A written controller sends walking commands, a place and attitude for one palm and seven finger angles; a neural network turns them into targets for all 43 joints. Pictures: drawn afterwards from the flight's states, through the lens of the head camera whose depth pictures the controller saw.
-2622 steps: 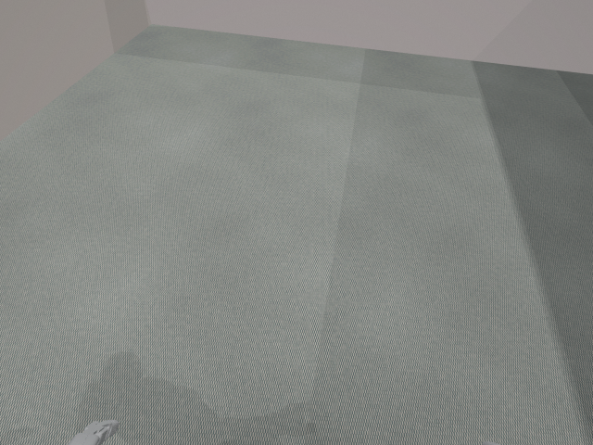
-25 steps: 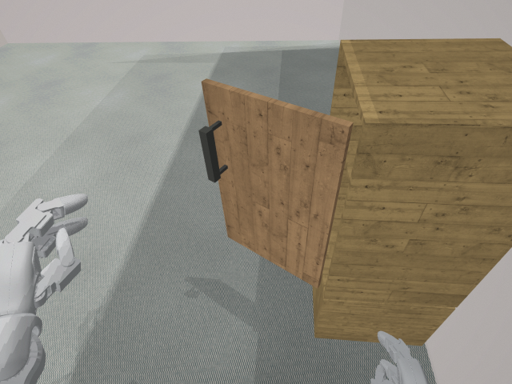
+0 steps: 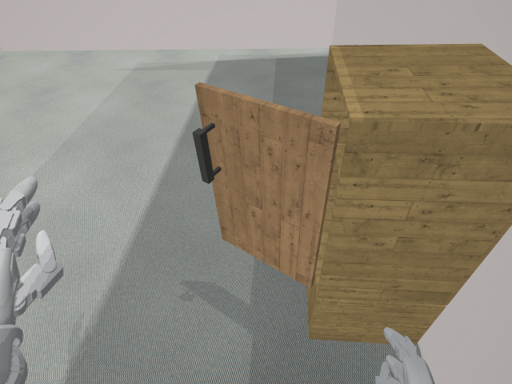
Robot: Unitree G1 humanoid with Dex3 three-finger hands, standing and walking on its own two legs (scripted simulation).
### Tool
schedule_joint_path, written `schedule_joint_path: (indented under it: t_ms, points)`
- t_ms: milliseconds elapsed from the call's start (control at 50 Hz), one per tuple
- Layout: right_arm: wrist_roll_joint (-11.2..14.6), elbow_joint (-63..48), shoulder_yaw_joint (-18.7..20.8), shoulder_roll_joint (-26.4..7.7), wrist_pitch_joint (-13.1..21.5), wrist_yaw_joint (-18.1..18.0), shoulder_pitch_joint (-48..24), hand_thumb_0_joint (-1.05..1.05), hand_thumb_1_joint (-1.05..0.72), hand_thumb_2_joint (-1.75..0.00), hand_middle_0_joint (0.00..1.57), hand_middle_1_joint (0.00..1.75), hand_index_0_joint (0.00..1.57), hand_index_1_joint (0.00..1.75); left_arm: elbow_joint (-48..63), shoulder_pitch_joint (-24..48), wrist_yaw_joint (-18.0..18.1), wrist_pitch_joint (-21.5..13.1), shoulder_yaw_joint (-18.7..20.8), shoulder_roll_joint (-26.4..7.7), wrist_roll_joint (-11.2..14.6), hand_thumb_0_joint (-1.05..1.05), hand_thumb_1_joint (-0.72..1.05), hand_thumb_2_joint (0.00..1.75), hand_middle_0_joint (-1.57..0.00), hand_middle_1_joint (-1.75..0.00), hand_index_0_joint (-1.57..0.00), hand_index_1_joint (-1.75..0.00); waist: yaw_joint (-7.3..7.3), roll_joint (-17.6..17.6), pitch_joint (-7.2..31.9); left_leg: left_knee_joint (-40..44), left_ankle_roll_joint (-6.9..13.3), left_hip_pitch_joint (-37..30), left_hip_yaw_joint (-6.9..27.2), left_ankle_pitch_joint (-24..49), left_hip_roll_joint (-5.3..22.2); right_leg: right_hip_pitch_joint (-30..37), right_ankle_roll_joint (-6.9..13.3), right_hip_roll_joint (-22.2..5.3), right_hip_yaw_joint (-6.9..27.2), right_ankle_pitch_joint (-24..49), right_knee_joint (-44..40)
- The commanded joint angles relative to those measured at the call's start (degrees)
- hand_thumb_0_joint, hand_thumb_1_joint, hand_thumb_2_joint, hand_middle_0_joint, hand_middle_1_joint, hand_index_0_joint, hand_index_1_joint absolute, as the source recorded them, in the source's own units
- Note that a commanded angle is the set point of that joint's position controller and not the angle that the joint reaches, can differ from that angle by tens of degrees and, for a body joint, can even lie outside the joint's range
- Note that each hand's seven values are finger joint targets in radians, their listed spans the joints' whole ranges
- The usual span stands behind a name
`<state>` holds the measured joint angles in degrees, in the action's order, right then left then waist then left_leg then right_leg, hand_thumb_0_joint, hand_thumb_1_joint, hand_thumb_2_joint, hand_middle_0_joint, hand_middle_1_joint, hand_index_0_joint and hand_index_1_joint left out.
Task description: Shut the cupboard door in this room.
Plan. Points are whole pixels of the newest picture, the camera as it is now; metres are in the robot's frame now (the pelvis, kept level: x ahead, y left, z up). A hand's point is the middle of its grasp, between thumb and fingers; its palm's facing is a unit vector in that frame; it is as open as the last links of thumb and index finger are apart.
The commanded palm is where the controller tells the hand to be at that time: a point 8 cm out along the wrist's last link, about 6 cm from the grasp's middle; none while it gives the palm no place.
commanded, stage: step back with the hand held close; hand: left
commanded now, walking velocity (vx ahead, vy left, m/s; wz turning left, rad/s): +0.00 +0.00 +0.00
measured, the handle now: (209, 153) +0.66 +0.21 +0.00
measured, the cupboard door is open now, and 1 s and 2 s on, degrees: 60 60 60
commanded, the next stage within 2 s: stop stepping back and stand still in 1.44 s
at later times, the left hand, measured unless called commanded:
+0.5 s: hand (3, 291) +0.15 +0.30 +0.18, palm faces +0.54 -0.71 -0.45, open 7.5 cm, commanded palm +0.09 +0.32 +0.18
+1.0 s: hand out of the picture +0.08 +0.30 +0.17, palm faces +0.59 -0.67 -0.45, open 7.5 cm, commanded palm +0.02 +0.31 +0.18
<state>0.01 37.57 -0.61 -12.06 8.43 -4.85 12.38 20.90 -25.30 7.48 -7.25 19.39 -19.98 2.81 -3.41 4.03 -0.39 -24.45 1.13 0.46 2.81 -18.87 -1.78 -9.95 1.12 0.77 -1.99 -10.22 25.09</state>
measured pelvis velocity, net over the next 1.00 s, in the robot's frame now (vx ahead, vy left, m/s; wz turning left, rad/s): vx -0.10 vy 0.00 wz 0.07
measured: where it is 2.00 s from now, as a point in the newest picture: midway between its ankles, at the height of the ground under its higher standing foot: outside the picture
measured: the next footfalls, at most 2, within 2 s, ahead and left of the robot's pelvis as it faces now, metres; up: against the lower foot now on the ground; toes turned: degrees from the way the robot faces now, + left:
right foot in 0.92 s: +0.00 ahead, -0.12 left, +0.00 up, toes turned +8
right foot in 1.44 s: -0.25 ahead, -0.12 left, +0.00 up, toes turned -1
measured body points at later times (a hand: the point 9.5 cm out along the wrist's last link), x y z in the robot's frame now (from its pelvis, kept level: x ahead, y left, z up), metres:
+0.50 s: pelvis -0.03 +0.01 -0.01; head -0.04 +0.02 +0.44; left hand +0.12 +0.33 +0.20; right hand +0.14 -0.22 -0.08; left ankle -0.05 +0.10 -0.74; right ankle +0.02 -0.12 -0.73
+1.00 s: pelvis -0.10 +0.00 -0.02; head -0.10 +0.01 +0.43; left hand +0.04 +0.33 +0.19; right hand +0.08 -0.24 -0.10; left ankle -0.05 +0.11 -0.74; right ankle -0.04 -0.13 -0.74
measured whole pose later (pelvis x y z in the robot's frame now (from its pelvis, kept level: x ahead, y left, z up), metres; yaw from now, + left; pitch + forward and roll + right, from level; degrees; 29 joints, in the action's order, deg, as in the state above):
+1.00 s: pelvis -0.10 +0.00 -0.02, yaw +4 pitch +1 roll -1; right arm -0.2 34.3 0.9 -13.2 4.4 -4.2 13.7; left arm 25.8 -27.1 10.4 -13.7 28.5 -23.4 0.9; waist -1.2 0.3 0.9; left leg -39.3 0.9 25.1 1.6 -15.2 -0.5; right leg -23.0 -0.5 3.0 3.4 -14.4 36.2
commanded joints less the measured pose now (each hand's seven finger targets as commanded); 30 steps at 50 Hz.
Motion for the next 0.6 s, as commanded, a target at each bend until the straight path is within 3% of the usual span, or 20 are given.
schedule_joint_path:
  t_ms: [0,40,60,80,100,120,140,180,200,220,240,280,340,360,400,440,460,500,540,580]
  points:
    - [0.43,-9.15,1.77,-5.56,2.78,-0.36,-7.50,0.00,-0.90,-0.90,0.20,0.30,0.20,0.30,9.24,5.14,0.60,-3.31,7.04,-9.83,0.12,0.00,0.90,0.90,-0.20,-0.30,-0.20,-0.30,-0.11,-0.42,-0.49,5.98,-1.21,13.87,-2.07,12.79,1.90,8.91,-0.33,-1.92,0.33,1.51,-3.59]
    - [0.48,-9.04,1.95,-5.77,2.95,-0.35,-7.56,0.00,-0.90,-0.90,0.20,0.30,0.20,0.30,9.09,5.20,0.51,-3.47,7.00,-9.90,0.09,0.00,0.90,0.90,-0.20,-0.30,-0.20,-0.30,-0.04,0.16,-0.50,6.17,-1.10,13.86,-2.05,11.65,1.81,8.82,-0.35,-1.94,0.57,0.28,-4.13]
    - [-0.28,-11.47,3.30,-9.32,1.19,-0.53,-6.41,0.00,-0.90,-0.90,0.20,0.30,0.20,0.30,11.69,10.14,1.37,-5.21,13.77,-16.38,-1.11,0.00,0.90,0.90,-0.20,-0.30,-0.20,-0.30,2.44,-2.62,-2.39,2.85,0.42,20.13,1.29,6.47,3.11,5.92,0.36,-5.03,7.54,0.36,-5.75]
    - [-0.69,-11.06,3.44,-8.04,0.15,-0.46,-5.05,0.00,-0.90,-0.90,0.20,0.30,0.20,0.30,7.76,4.19,1.26,-5.04,10.88,-11.98,-1.33,0.00,0.90,0.90,-0.20,-0.30,-0.20,-0.30,2.75,-8.03,-0.51,-1.33,0.58,18.85,1.54,4.07,2.20,3.86,1.53,-8.24,10.12,-1.58,-7.31]
    - [-1.00,-11.41,3.49,-7.69,-0.78,-0.18,-4.67,0.00,-0.90,-0.90,0.20,0.30,0.20,0.30,8.53,2.64,1.40,-4.67,8.49,-9.94,-1.71,0.00,0.90,0.90,-0.20,-0.30,-0.20,-0.30,3.21,-10.71,0.56,-4.91,0.62,17.47,1.23,2.87,1.53,1.78,2.64,-10.62,12.49,-3.14,-8.99]
    - [-0.86,-11.66,3.48,-7.39,-1.58,-0.04,-4.34,0.00,-0.90,-0.90,0.20,0.30,0.20,0.30,9.57,1.87,1.88,-4.53,8.35,-10.00,-1.90,0.00,0.90,0.90,-0.20,-0.30,-0.20,-0.30,3.53,-11.65,2.48,-7.95,0.59,17.41,0.98,0.97,1.35,0.63,3.75,-13.14,13.91,-5.15,-9.79]
    - [-1.04,-11.91,3.66,-7.27,-1.95,-0.23,-4.73,0.00,-0.90,-0.90,0.20,0.30,0.20,0.30,11.99,1.65,2.25,-4.92,9.91,-11.48,-1.96,0.00,0.90,0.90,-0.20,-0.30,-0.20,-0.30,3.25,-11.00,4.32,-10.36,0.47,18.50,0.97,-0.02,1.00,1.15,5.03,-14.89,14.67,-2.74,-9.39]
    - [0.24,-12.75,3.40,-6.78,-2.85,-0.13,-3.78,0.00,-0.90,-0.90,0.20,0.30,0.20,0.30,13.86,-2.71,3.01,-5.05,10.35,-11.91,-1.48,0.00,0.90,0.90,-0.20,-0.30,-0.20,-0.30,3.29,-8.92,8.86,-10.62,0.39,19.82,0.83,-2.99,2.44,3.37,6.51,-17.63,13.52,1.44,-6.42]
    - [0.69,-12.77,3.06,-6.44,-2.83,-0.10,-3.90,0.00,-0.90,-0.90,0.20,0.30,0.20,0.30,14.99,-4.28,3.36,-5.29,11.64,-13.18,-1.03,0.00,0.90,0.90,-0.20,-0.30,-0.20,-0.30,3.30,-9.16,10.41,-7.35,0.28,19.43,0.72,-1.98,3.15,4.21,5.89,-17.12,11.66,2.88,-4.51]
    - [0.90,-13.14,3.10,-6.86,-3.01,-0.27,-4.18,0.00,-0.90,-0.90,0.20,0.30,0.20,0.30,17.85,-4.87,3.66,-5.40,12.05,-13.83,-0.80,0.00,0.90,0.90,-0.20,-0.30,-0.20,-0.30,3.86,-6.77,11.65,-3.45,0.38,17.11,0.70,2.73,3.61,3.36,4.56,-15.27,9.64,3.74,-1.88]
    - [0.61,-13.79,3.32,-7.78,-2.98,-0.78,-5.03,0.00,-0.90,-0.90,0.20,0.30,0.20,0.30,20.49,-6.04,3.82,-5.73,13.85,-15.78,-0.61,0.00,0.90,0.90,-0.20,-0.30,-0.20,-0.30,3.39,-2.15,12.16,-0.61,0.30,16.13,1.94,9.40,4.84,2.51,2.85,-11.85,6.28,5.05,1.98]
    - [-0.07,-14.86,3.04,-8.13,-3.10,-1.32,-6.42,0.00,-0.90,-0.90,0.20,0.30,0.20,0.30,24.05,-5.80,3.92,-6.67,14.36,-16.02,-0.53,0.00,0.90,0.90,-0.20,-0.30,-0.20,-0.30,2.74,7.25,10.31,3.90,1.04,21.91,7.95,21.03,9.37,4.44,-0.54,-3.99,0.85,9.89,10.78]
    - [-1.22,-13.82,3.47,-8.65,-2.05,-1.54,-5.51,0.00,-0.90,-0.90,0.20,0.30,0.20,0.30,25.68,-0.71,3.40,-7.14,14.66,-16.84,-1.31,0.00,0.90,0.90,-0.20,-0.30,-0.20,-0.30,2.79,8.57,8.57,2.79,0.70,25.19,8.45,35.11,11.43,6.38,-1.28,-1.93,1.07,10.13,15.49]
    - [-1.34,-13.60,3.57,-8.42,-1.62,-1.36,-4.62,0.00,-0.90,-0.90,0.20,0.30,0.20,0.30,23.64,-0.55,3.21,-7.10,13.67,-15.40,-1.27,0.00,0.90,0.90,-0.20,-0.30,-0.20,-0.30,2.92,7.21,7.75,2.53,0.71,24.50,8.04,37.10,12.04,5.49,-1.39,-1.63,1.31,7.27,15.90]
    - [-1.54,-13.05,4.22,-9.05,-1.01,-0.83,-3.27,0.00,-0.90,-0.90,0.20,0.30,0.20,0.30,19.96,-0.27,2.81,-7.15,12.65,-13.28,-1.55,0.00,0.90,0.90,-0.20,-0.30,-0.20,-0.30,3.01,7.05,6.18,3.03,1.30,26.27,7.71,33.11,13.07,5.73,-1.35,-0.57,1.54,2.67,16.62]
    - [-1.49,-12.65,4.50,-9.42,-0.91,-0.36,-2.84,0.00,-0.90,-0.90,0.20,0.30,0.20,0.30,16.05,-2.02,2.40,-6.93,12.47,-12.41,-1.66,0.00,0.90,0.90,-0.20,-0.30,-0.20,-0.30,3.00,6.14,4.61,2.35,1.77,27.66,6.34,27.49,12.25,5.71,-1.14,-0.66,2.14,5.03,14.47]
    - [-1.17,-12.80,4.21,-9.11,-1.20,0.01,-2.59,0.00,-0.90,-0.90,0.20,0.30,0.20,0.30,14.41,-2.34,2.06,-6.70,10.82,-10.76,-1.58,0.00,0.90,0.90,-0.20,-0.30,-0.20,-0.30,3.38,4.22,2.96,2.08,1.52,29.80,6.29,24.11,11.90,5.89,-0.96,-1.04,2.51,6.71,13.64]
    - [-0.82,-12.91,4.09,-9.50,-1.93,0.36,-3.03,0.00,-0.90,-0.90,0.20,0.30,0.20,0.30,12.66,-1.68,1.82,-6.67,10.77,-10.94,-1.69,0.00,0.90,0.90,-0.20,-0.30,-0.20,-0.30,3.67,1.02,2.11,0.22,1.48,34.03,4.98,14.78,10.55,7.60,-0.28,-2.73,5.00,13.94,11.20]
    - [-0.57,-13.16,4.14,-9.49,-2.98,0.58,-3.16,0.00,-0.90,-0.90,0.20,0.30,0.20,0.30,11.83,-0.58,1.88,-6.44,11.11,-12.38,-1.86,0.00,0.90,0.90,-0.20,-0.30,-0.20,-0.30,3.99,-3.56,3.01,-3.58,0.47,35.34,2.72,6.12,7.26,6.56,1.73,-7.34,10.86,19.95,8.37]
    - [-0.30,-13.51,3.68,-8.23,-3.81,1.09,-3.27,0.00,-0.90,-0.90,0.20,0.30,0.20,0.30,13.31,0.07,2.26,-6.67,10.46,-12.81,-1.51,0.00,0.90,0.90,-0.20,-0.30,-0.20,-0.30,4.43,-7.66,5.25,-8.90,-0.57,30.14,0.76,4.39,4.35,1.12,3.81,-11.91,15.02,17.94,3.28]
